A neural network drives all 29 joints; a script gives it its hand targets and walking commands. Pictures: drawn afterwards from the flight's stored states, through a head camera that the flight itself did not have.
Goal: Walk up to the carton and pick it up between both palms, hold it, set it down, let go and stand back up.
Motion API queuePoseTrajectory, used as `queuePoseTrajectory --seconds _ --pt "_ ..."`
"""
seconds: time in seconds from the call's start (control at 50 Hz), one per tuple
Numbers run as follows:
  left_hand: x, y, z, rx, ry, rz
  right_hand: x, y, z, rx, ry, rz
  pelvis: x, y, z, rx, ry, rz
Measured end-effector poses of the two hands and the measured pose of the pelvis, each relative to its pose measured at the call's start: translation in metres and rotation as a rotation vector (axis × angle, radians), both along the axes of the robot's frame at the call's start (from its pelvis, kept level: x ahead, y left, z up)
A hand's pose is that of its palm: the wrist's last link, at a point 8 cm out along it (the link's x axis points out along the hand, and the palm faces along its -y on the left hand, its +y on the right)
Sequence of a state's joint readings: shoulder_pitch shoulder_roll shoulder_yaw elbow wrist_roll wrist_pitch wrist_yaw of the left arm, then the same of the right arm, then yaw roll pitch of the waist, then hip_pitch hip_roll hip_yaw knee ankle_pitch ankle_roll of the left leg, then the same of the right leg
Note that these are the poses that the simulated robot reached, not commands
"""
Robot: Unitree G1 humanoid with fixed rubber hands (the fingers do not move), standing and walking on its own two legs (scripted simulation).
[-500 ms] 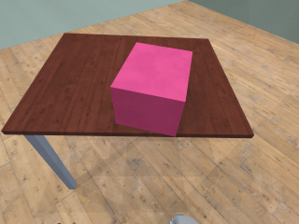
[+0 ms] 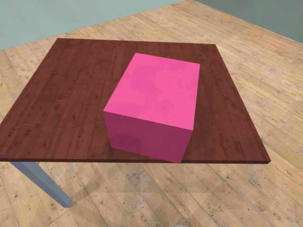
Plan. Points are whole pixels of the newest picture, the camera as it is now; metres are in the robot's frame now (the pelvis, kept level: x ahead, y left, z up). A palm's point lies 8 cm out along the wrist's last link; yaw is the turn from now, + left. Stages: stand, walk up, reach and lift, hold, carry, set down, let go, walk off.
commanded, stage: walk up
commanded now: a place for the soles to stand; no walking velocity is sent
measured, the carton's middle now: (156, 104) +0.48 +0.00 +0.03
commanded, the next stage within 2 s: reach and lift in 1.76 s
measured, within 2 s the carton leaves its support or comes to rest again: neither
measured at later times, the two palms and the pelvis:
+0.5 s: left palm out of the picture +0.14 +0.24 -0.11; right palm out of the picture +0.11 -0.34 -0.09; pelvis +0.04 -0.04 +0.01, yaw -2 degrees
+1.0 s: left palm out of the picture +0.14 +0.24 -0.11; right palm out of the picture +0.11 -0.34 -0.09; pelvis +0.03 -0.04 +0.01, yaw -2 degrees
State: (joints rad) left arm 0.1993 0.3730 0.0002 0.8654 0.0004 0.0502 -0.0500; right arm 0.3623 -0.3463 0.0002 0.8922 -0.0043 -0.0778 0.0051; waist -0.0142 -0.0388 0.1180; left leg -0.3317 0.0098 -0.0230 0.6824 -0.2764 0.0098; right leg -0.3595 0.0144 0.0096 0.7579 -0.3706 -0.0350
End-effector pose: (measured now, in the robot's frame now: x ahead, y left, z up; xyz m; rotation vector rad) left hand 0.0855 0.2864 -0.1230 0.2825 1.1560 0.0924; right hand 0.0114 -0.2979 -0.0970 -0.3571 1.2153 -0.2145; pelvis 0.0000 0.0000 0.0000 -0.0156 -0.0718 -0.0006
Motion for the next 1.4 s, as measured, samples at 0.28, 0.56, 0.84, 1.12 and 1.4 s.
queuePoseTrajectory --seconds 0.28,0.56,0.84,1.12,1.4 --pt "0.034 -0.028 0.003 0.013 0.017 -0.028 0.053 -0.027 0.002 -0.007 -0.03 -0.005 0.029 -0.026 0.003 0.003 0.043 -0.026" --pt "0.052 -0.045 0.013 0.028 -0.032 -0.036 0.099 -0.044 0.006 0.006 -0.142 0.017 0.035 -0.045 0.006 0.019 0.049 -0.031" --pt "0.05 -0.043 0.015 0.029 -0.041 -0.034 0.095 -0.042 0.006 0.007 -0.143 0.016 0.033 -0.043 0.006 0.02 0.045 -0.029" --pt "0.049 -0.04 0.016 0.029 -0.05 -0.033 0.095 -0.039 0.006 0.007 -0.146 0.017 0.032 -0.04 0.006 0.02 0.04 -0.026" --pt "0.041 -0.036 0.018 0.025 -0.063 -0.031 0.094 -0.036 0.011 0.002 -0.167 0.021 0.023 -0.036 0.008 0.016 0.027 -0.025"
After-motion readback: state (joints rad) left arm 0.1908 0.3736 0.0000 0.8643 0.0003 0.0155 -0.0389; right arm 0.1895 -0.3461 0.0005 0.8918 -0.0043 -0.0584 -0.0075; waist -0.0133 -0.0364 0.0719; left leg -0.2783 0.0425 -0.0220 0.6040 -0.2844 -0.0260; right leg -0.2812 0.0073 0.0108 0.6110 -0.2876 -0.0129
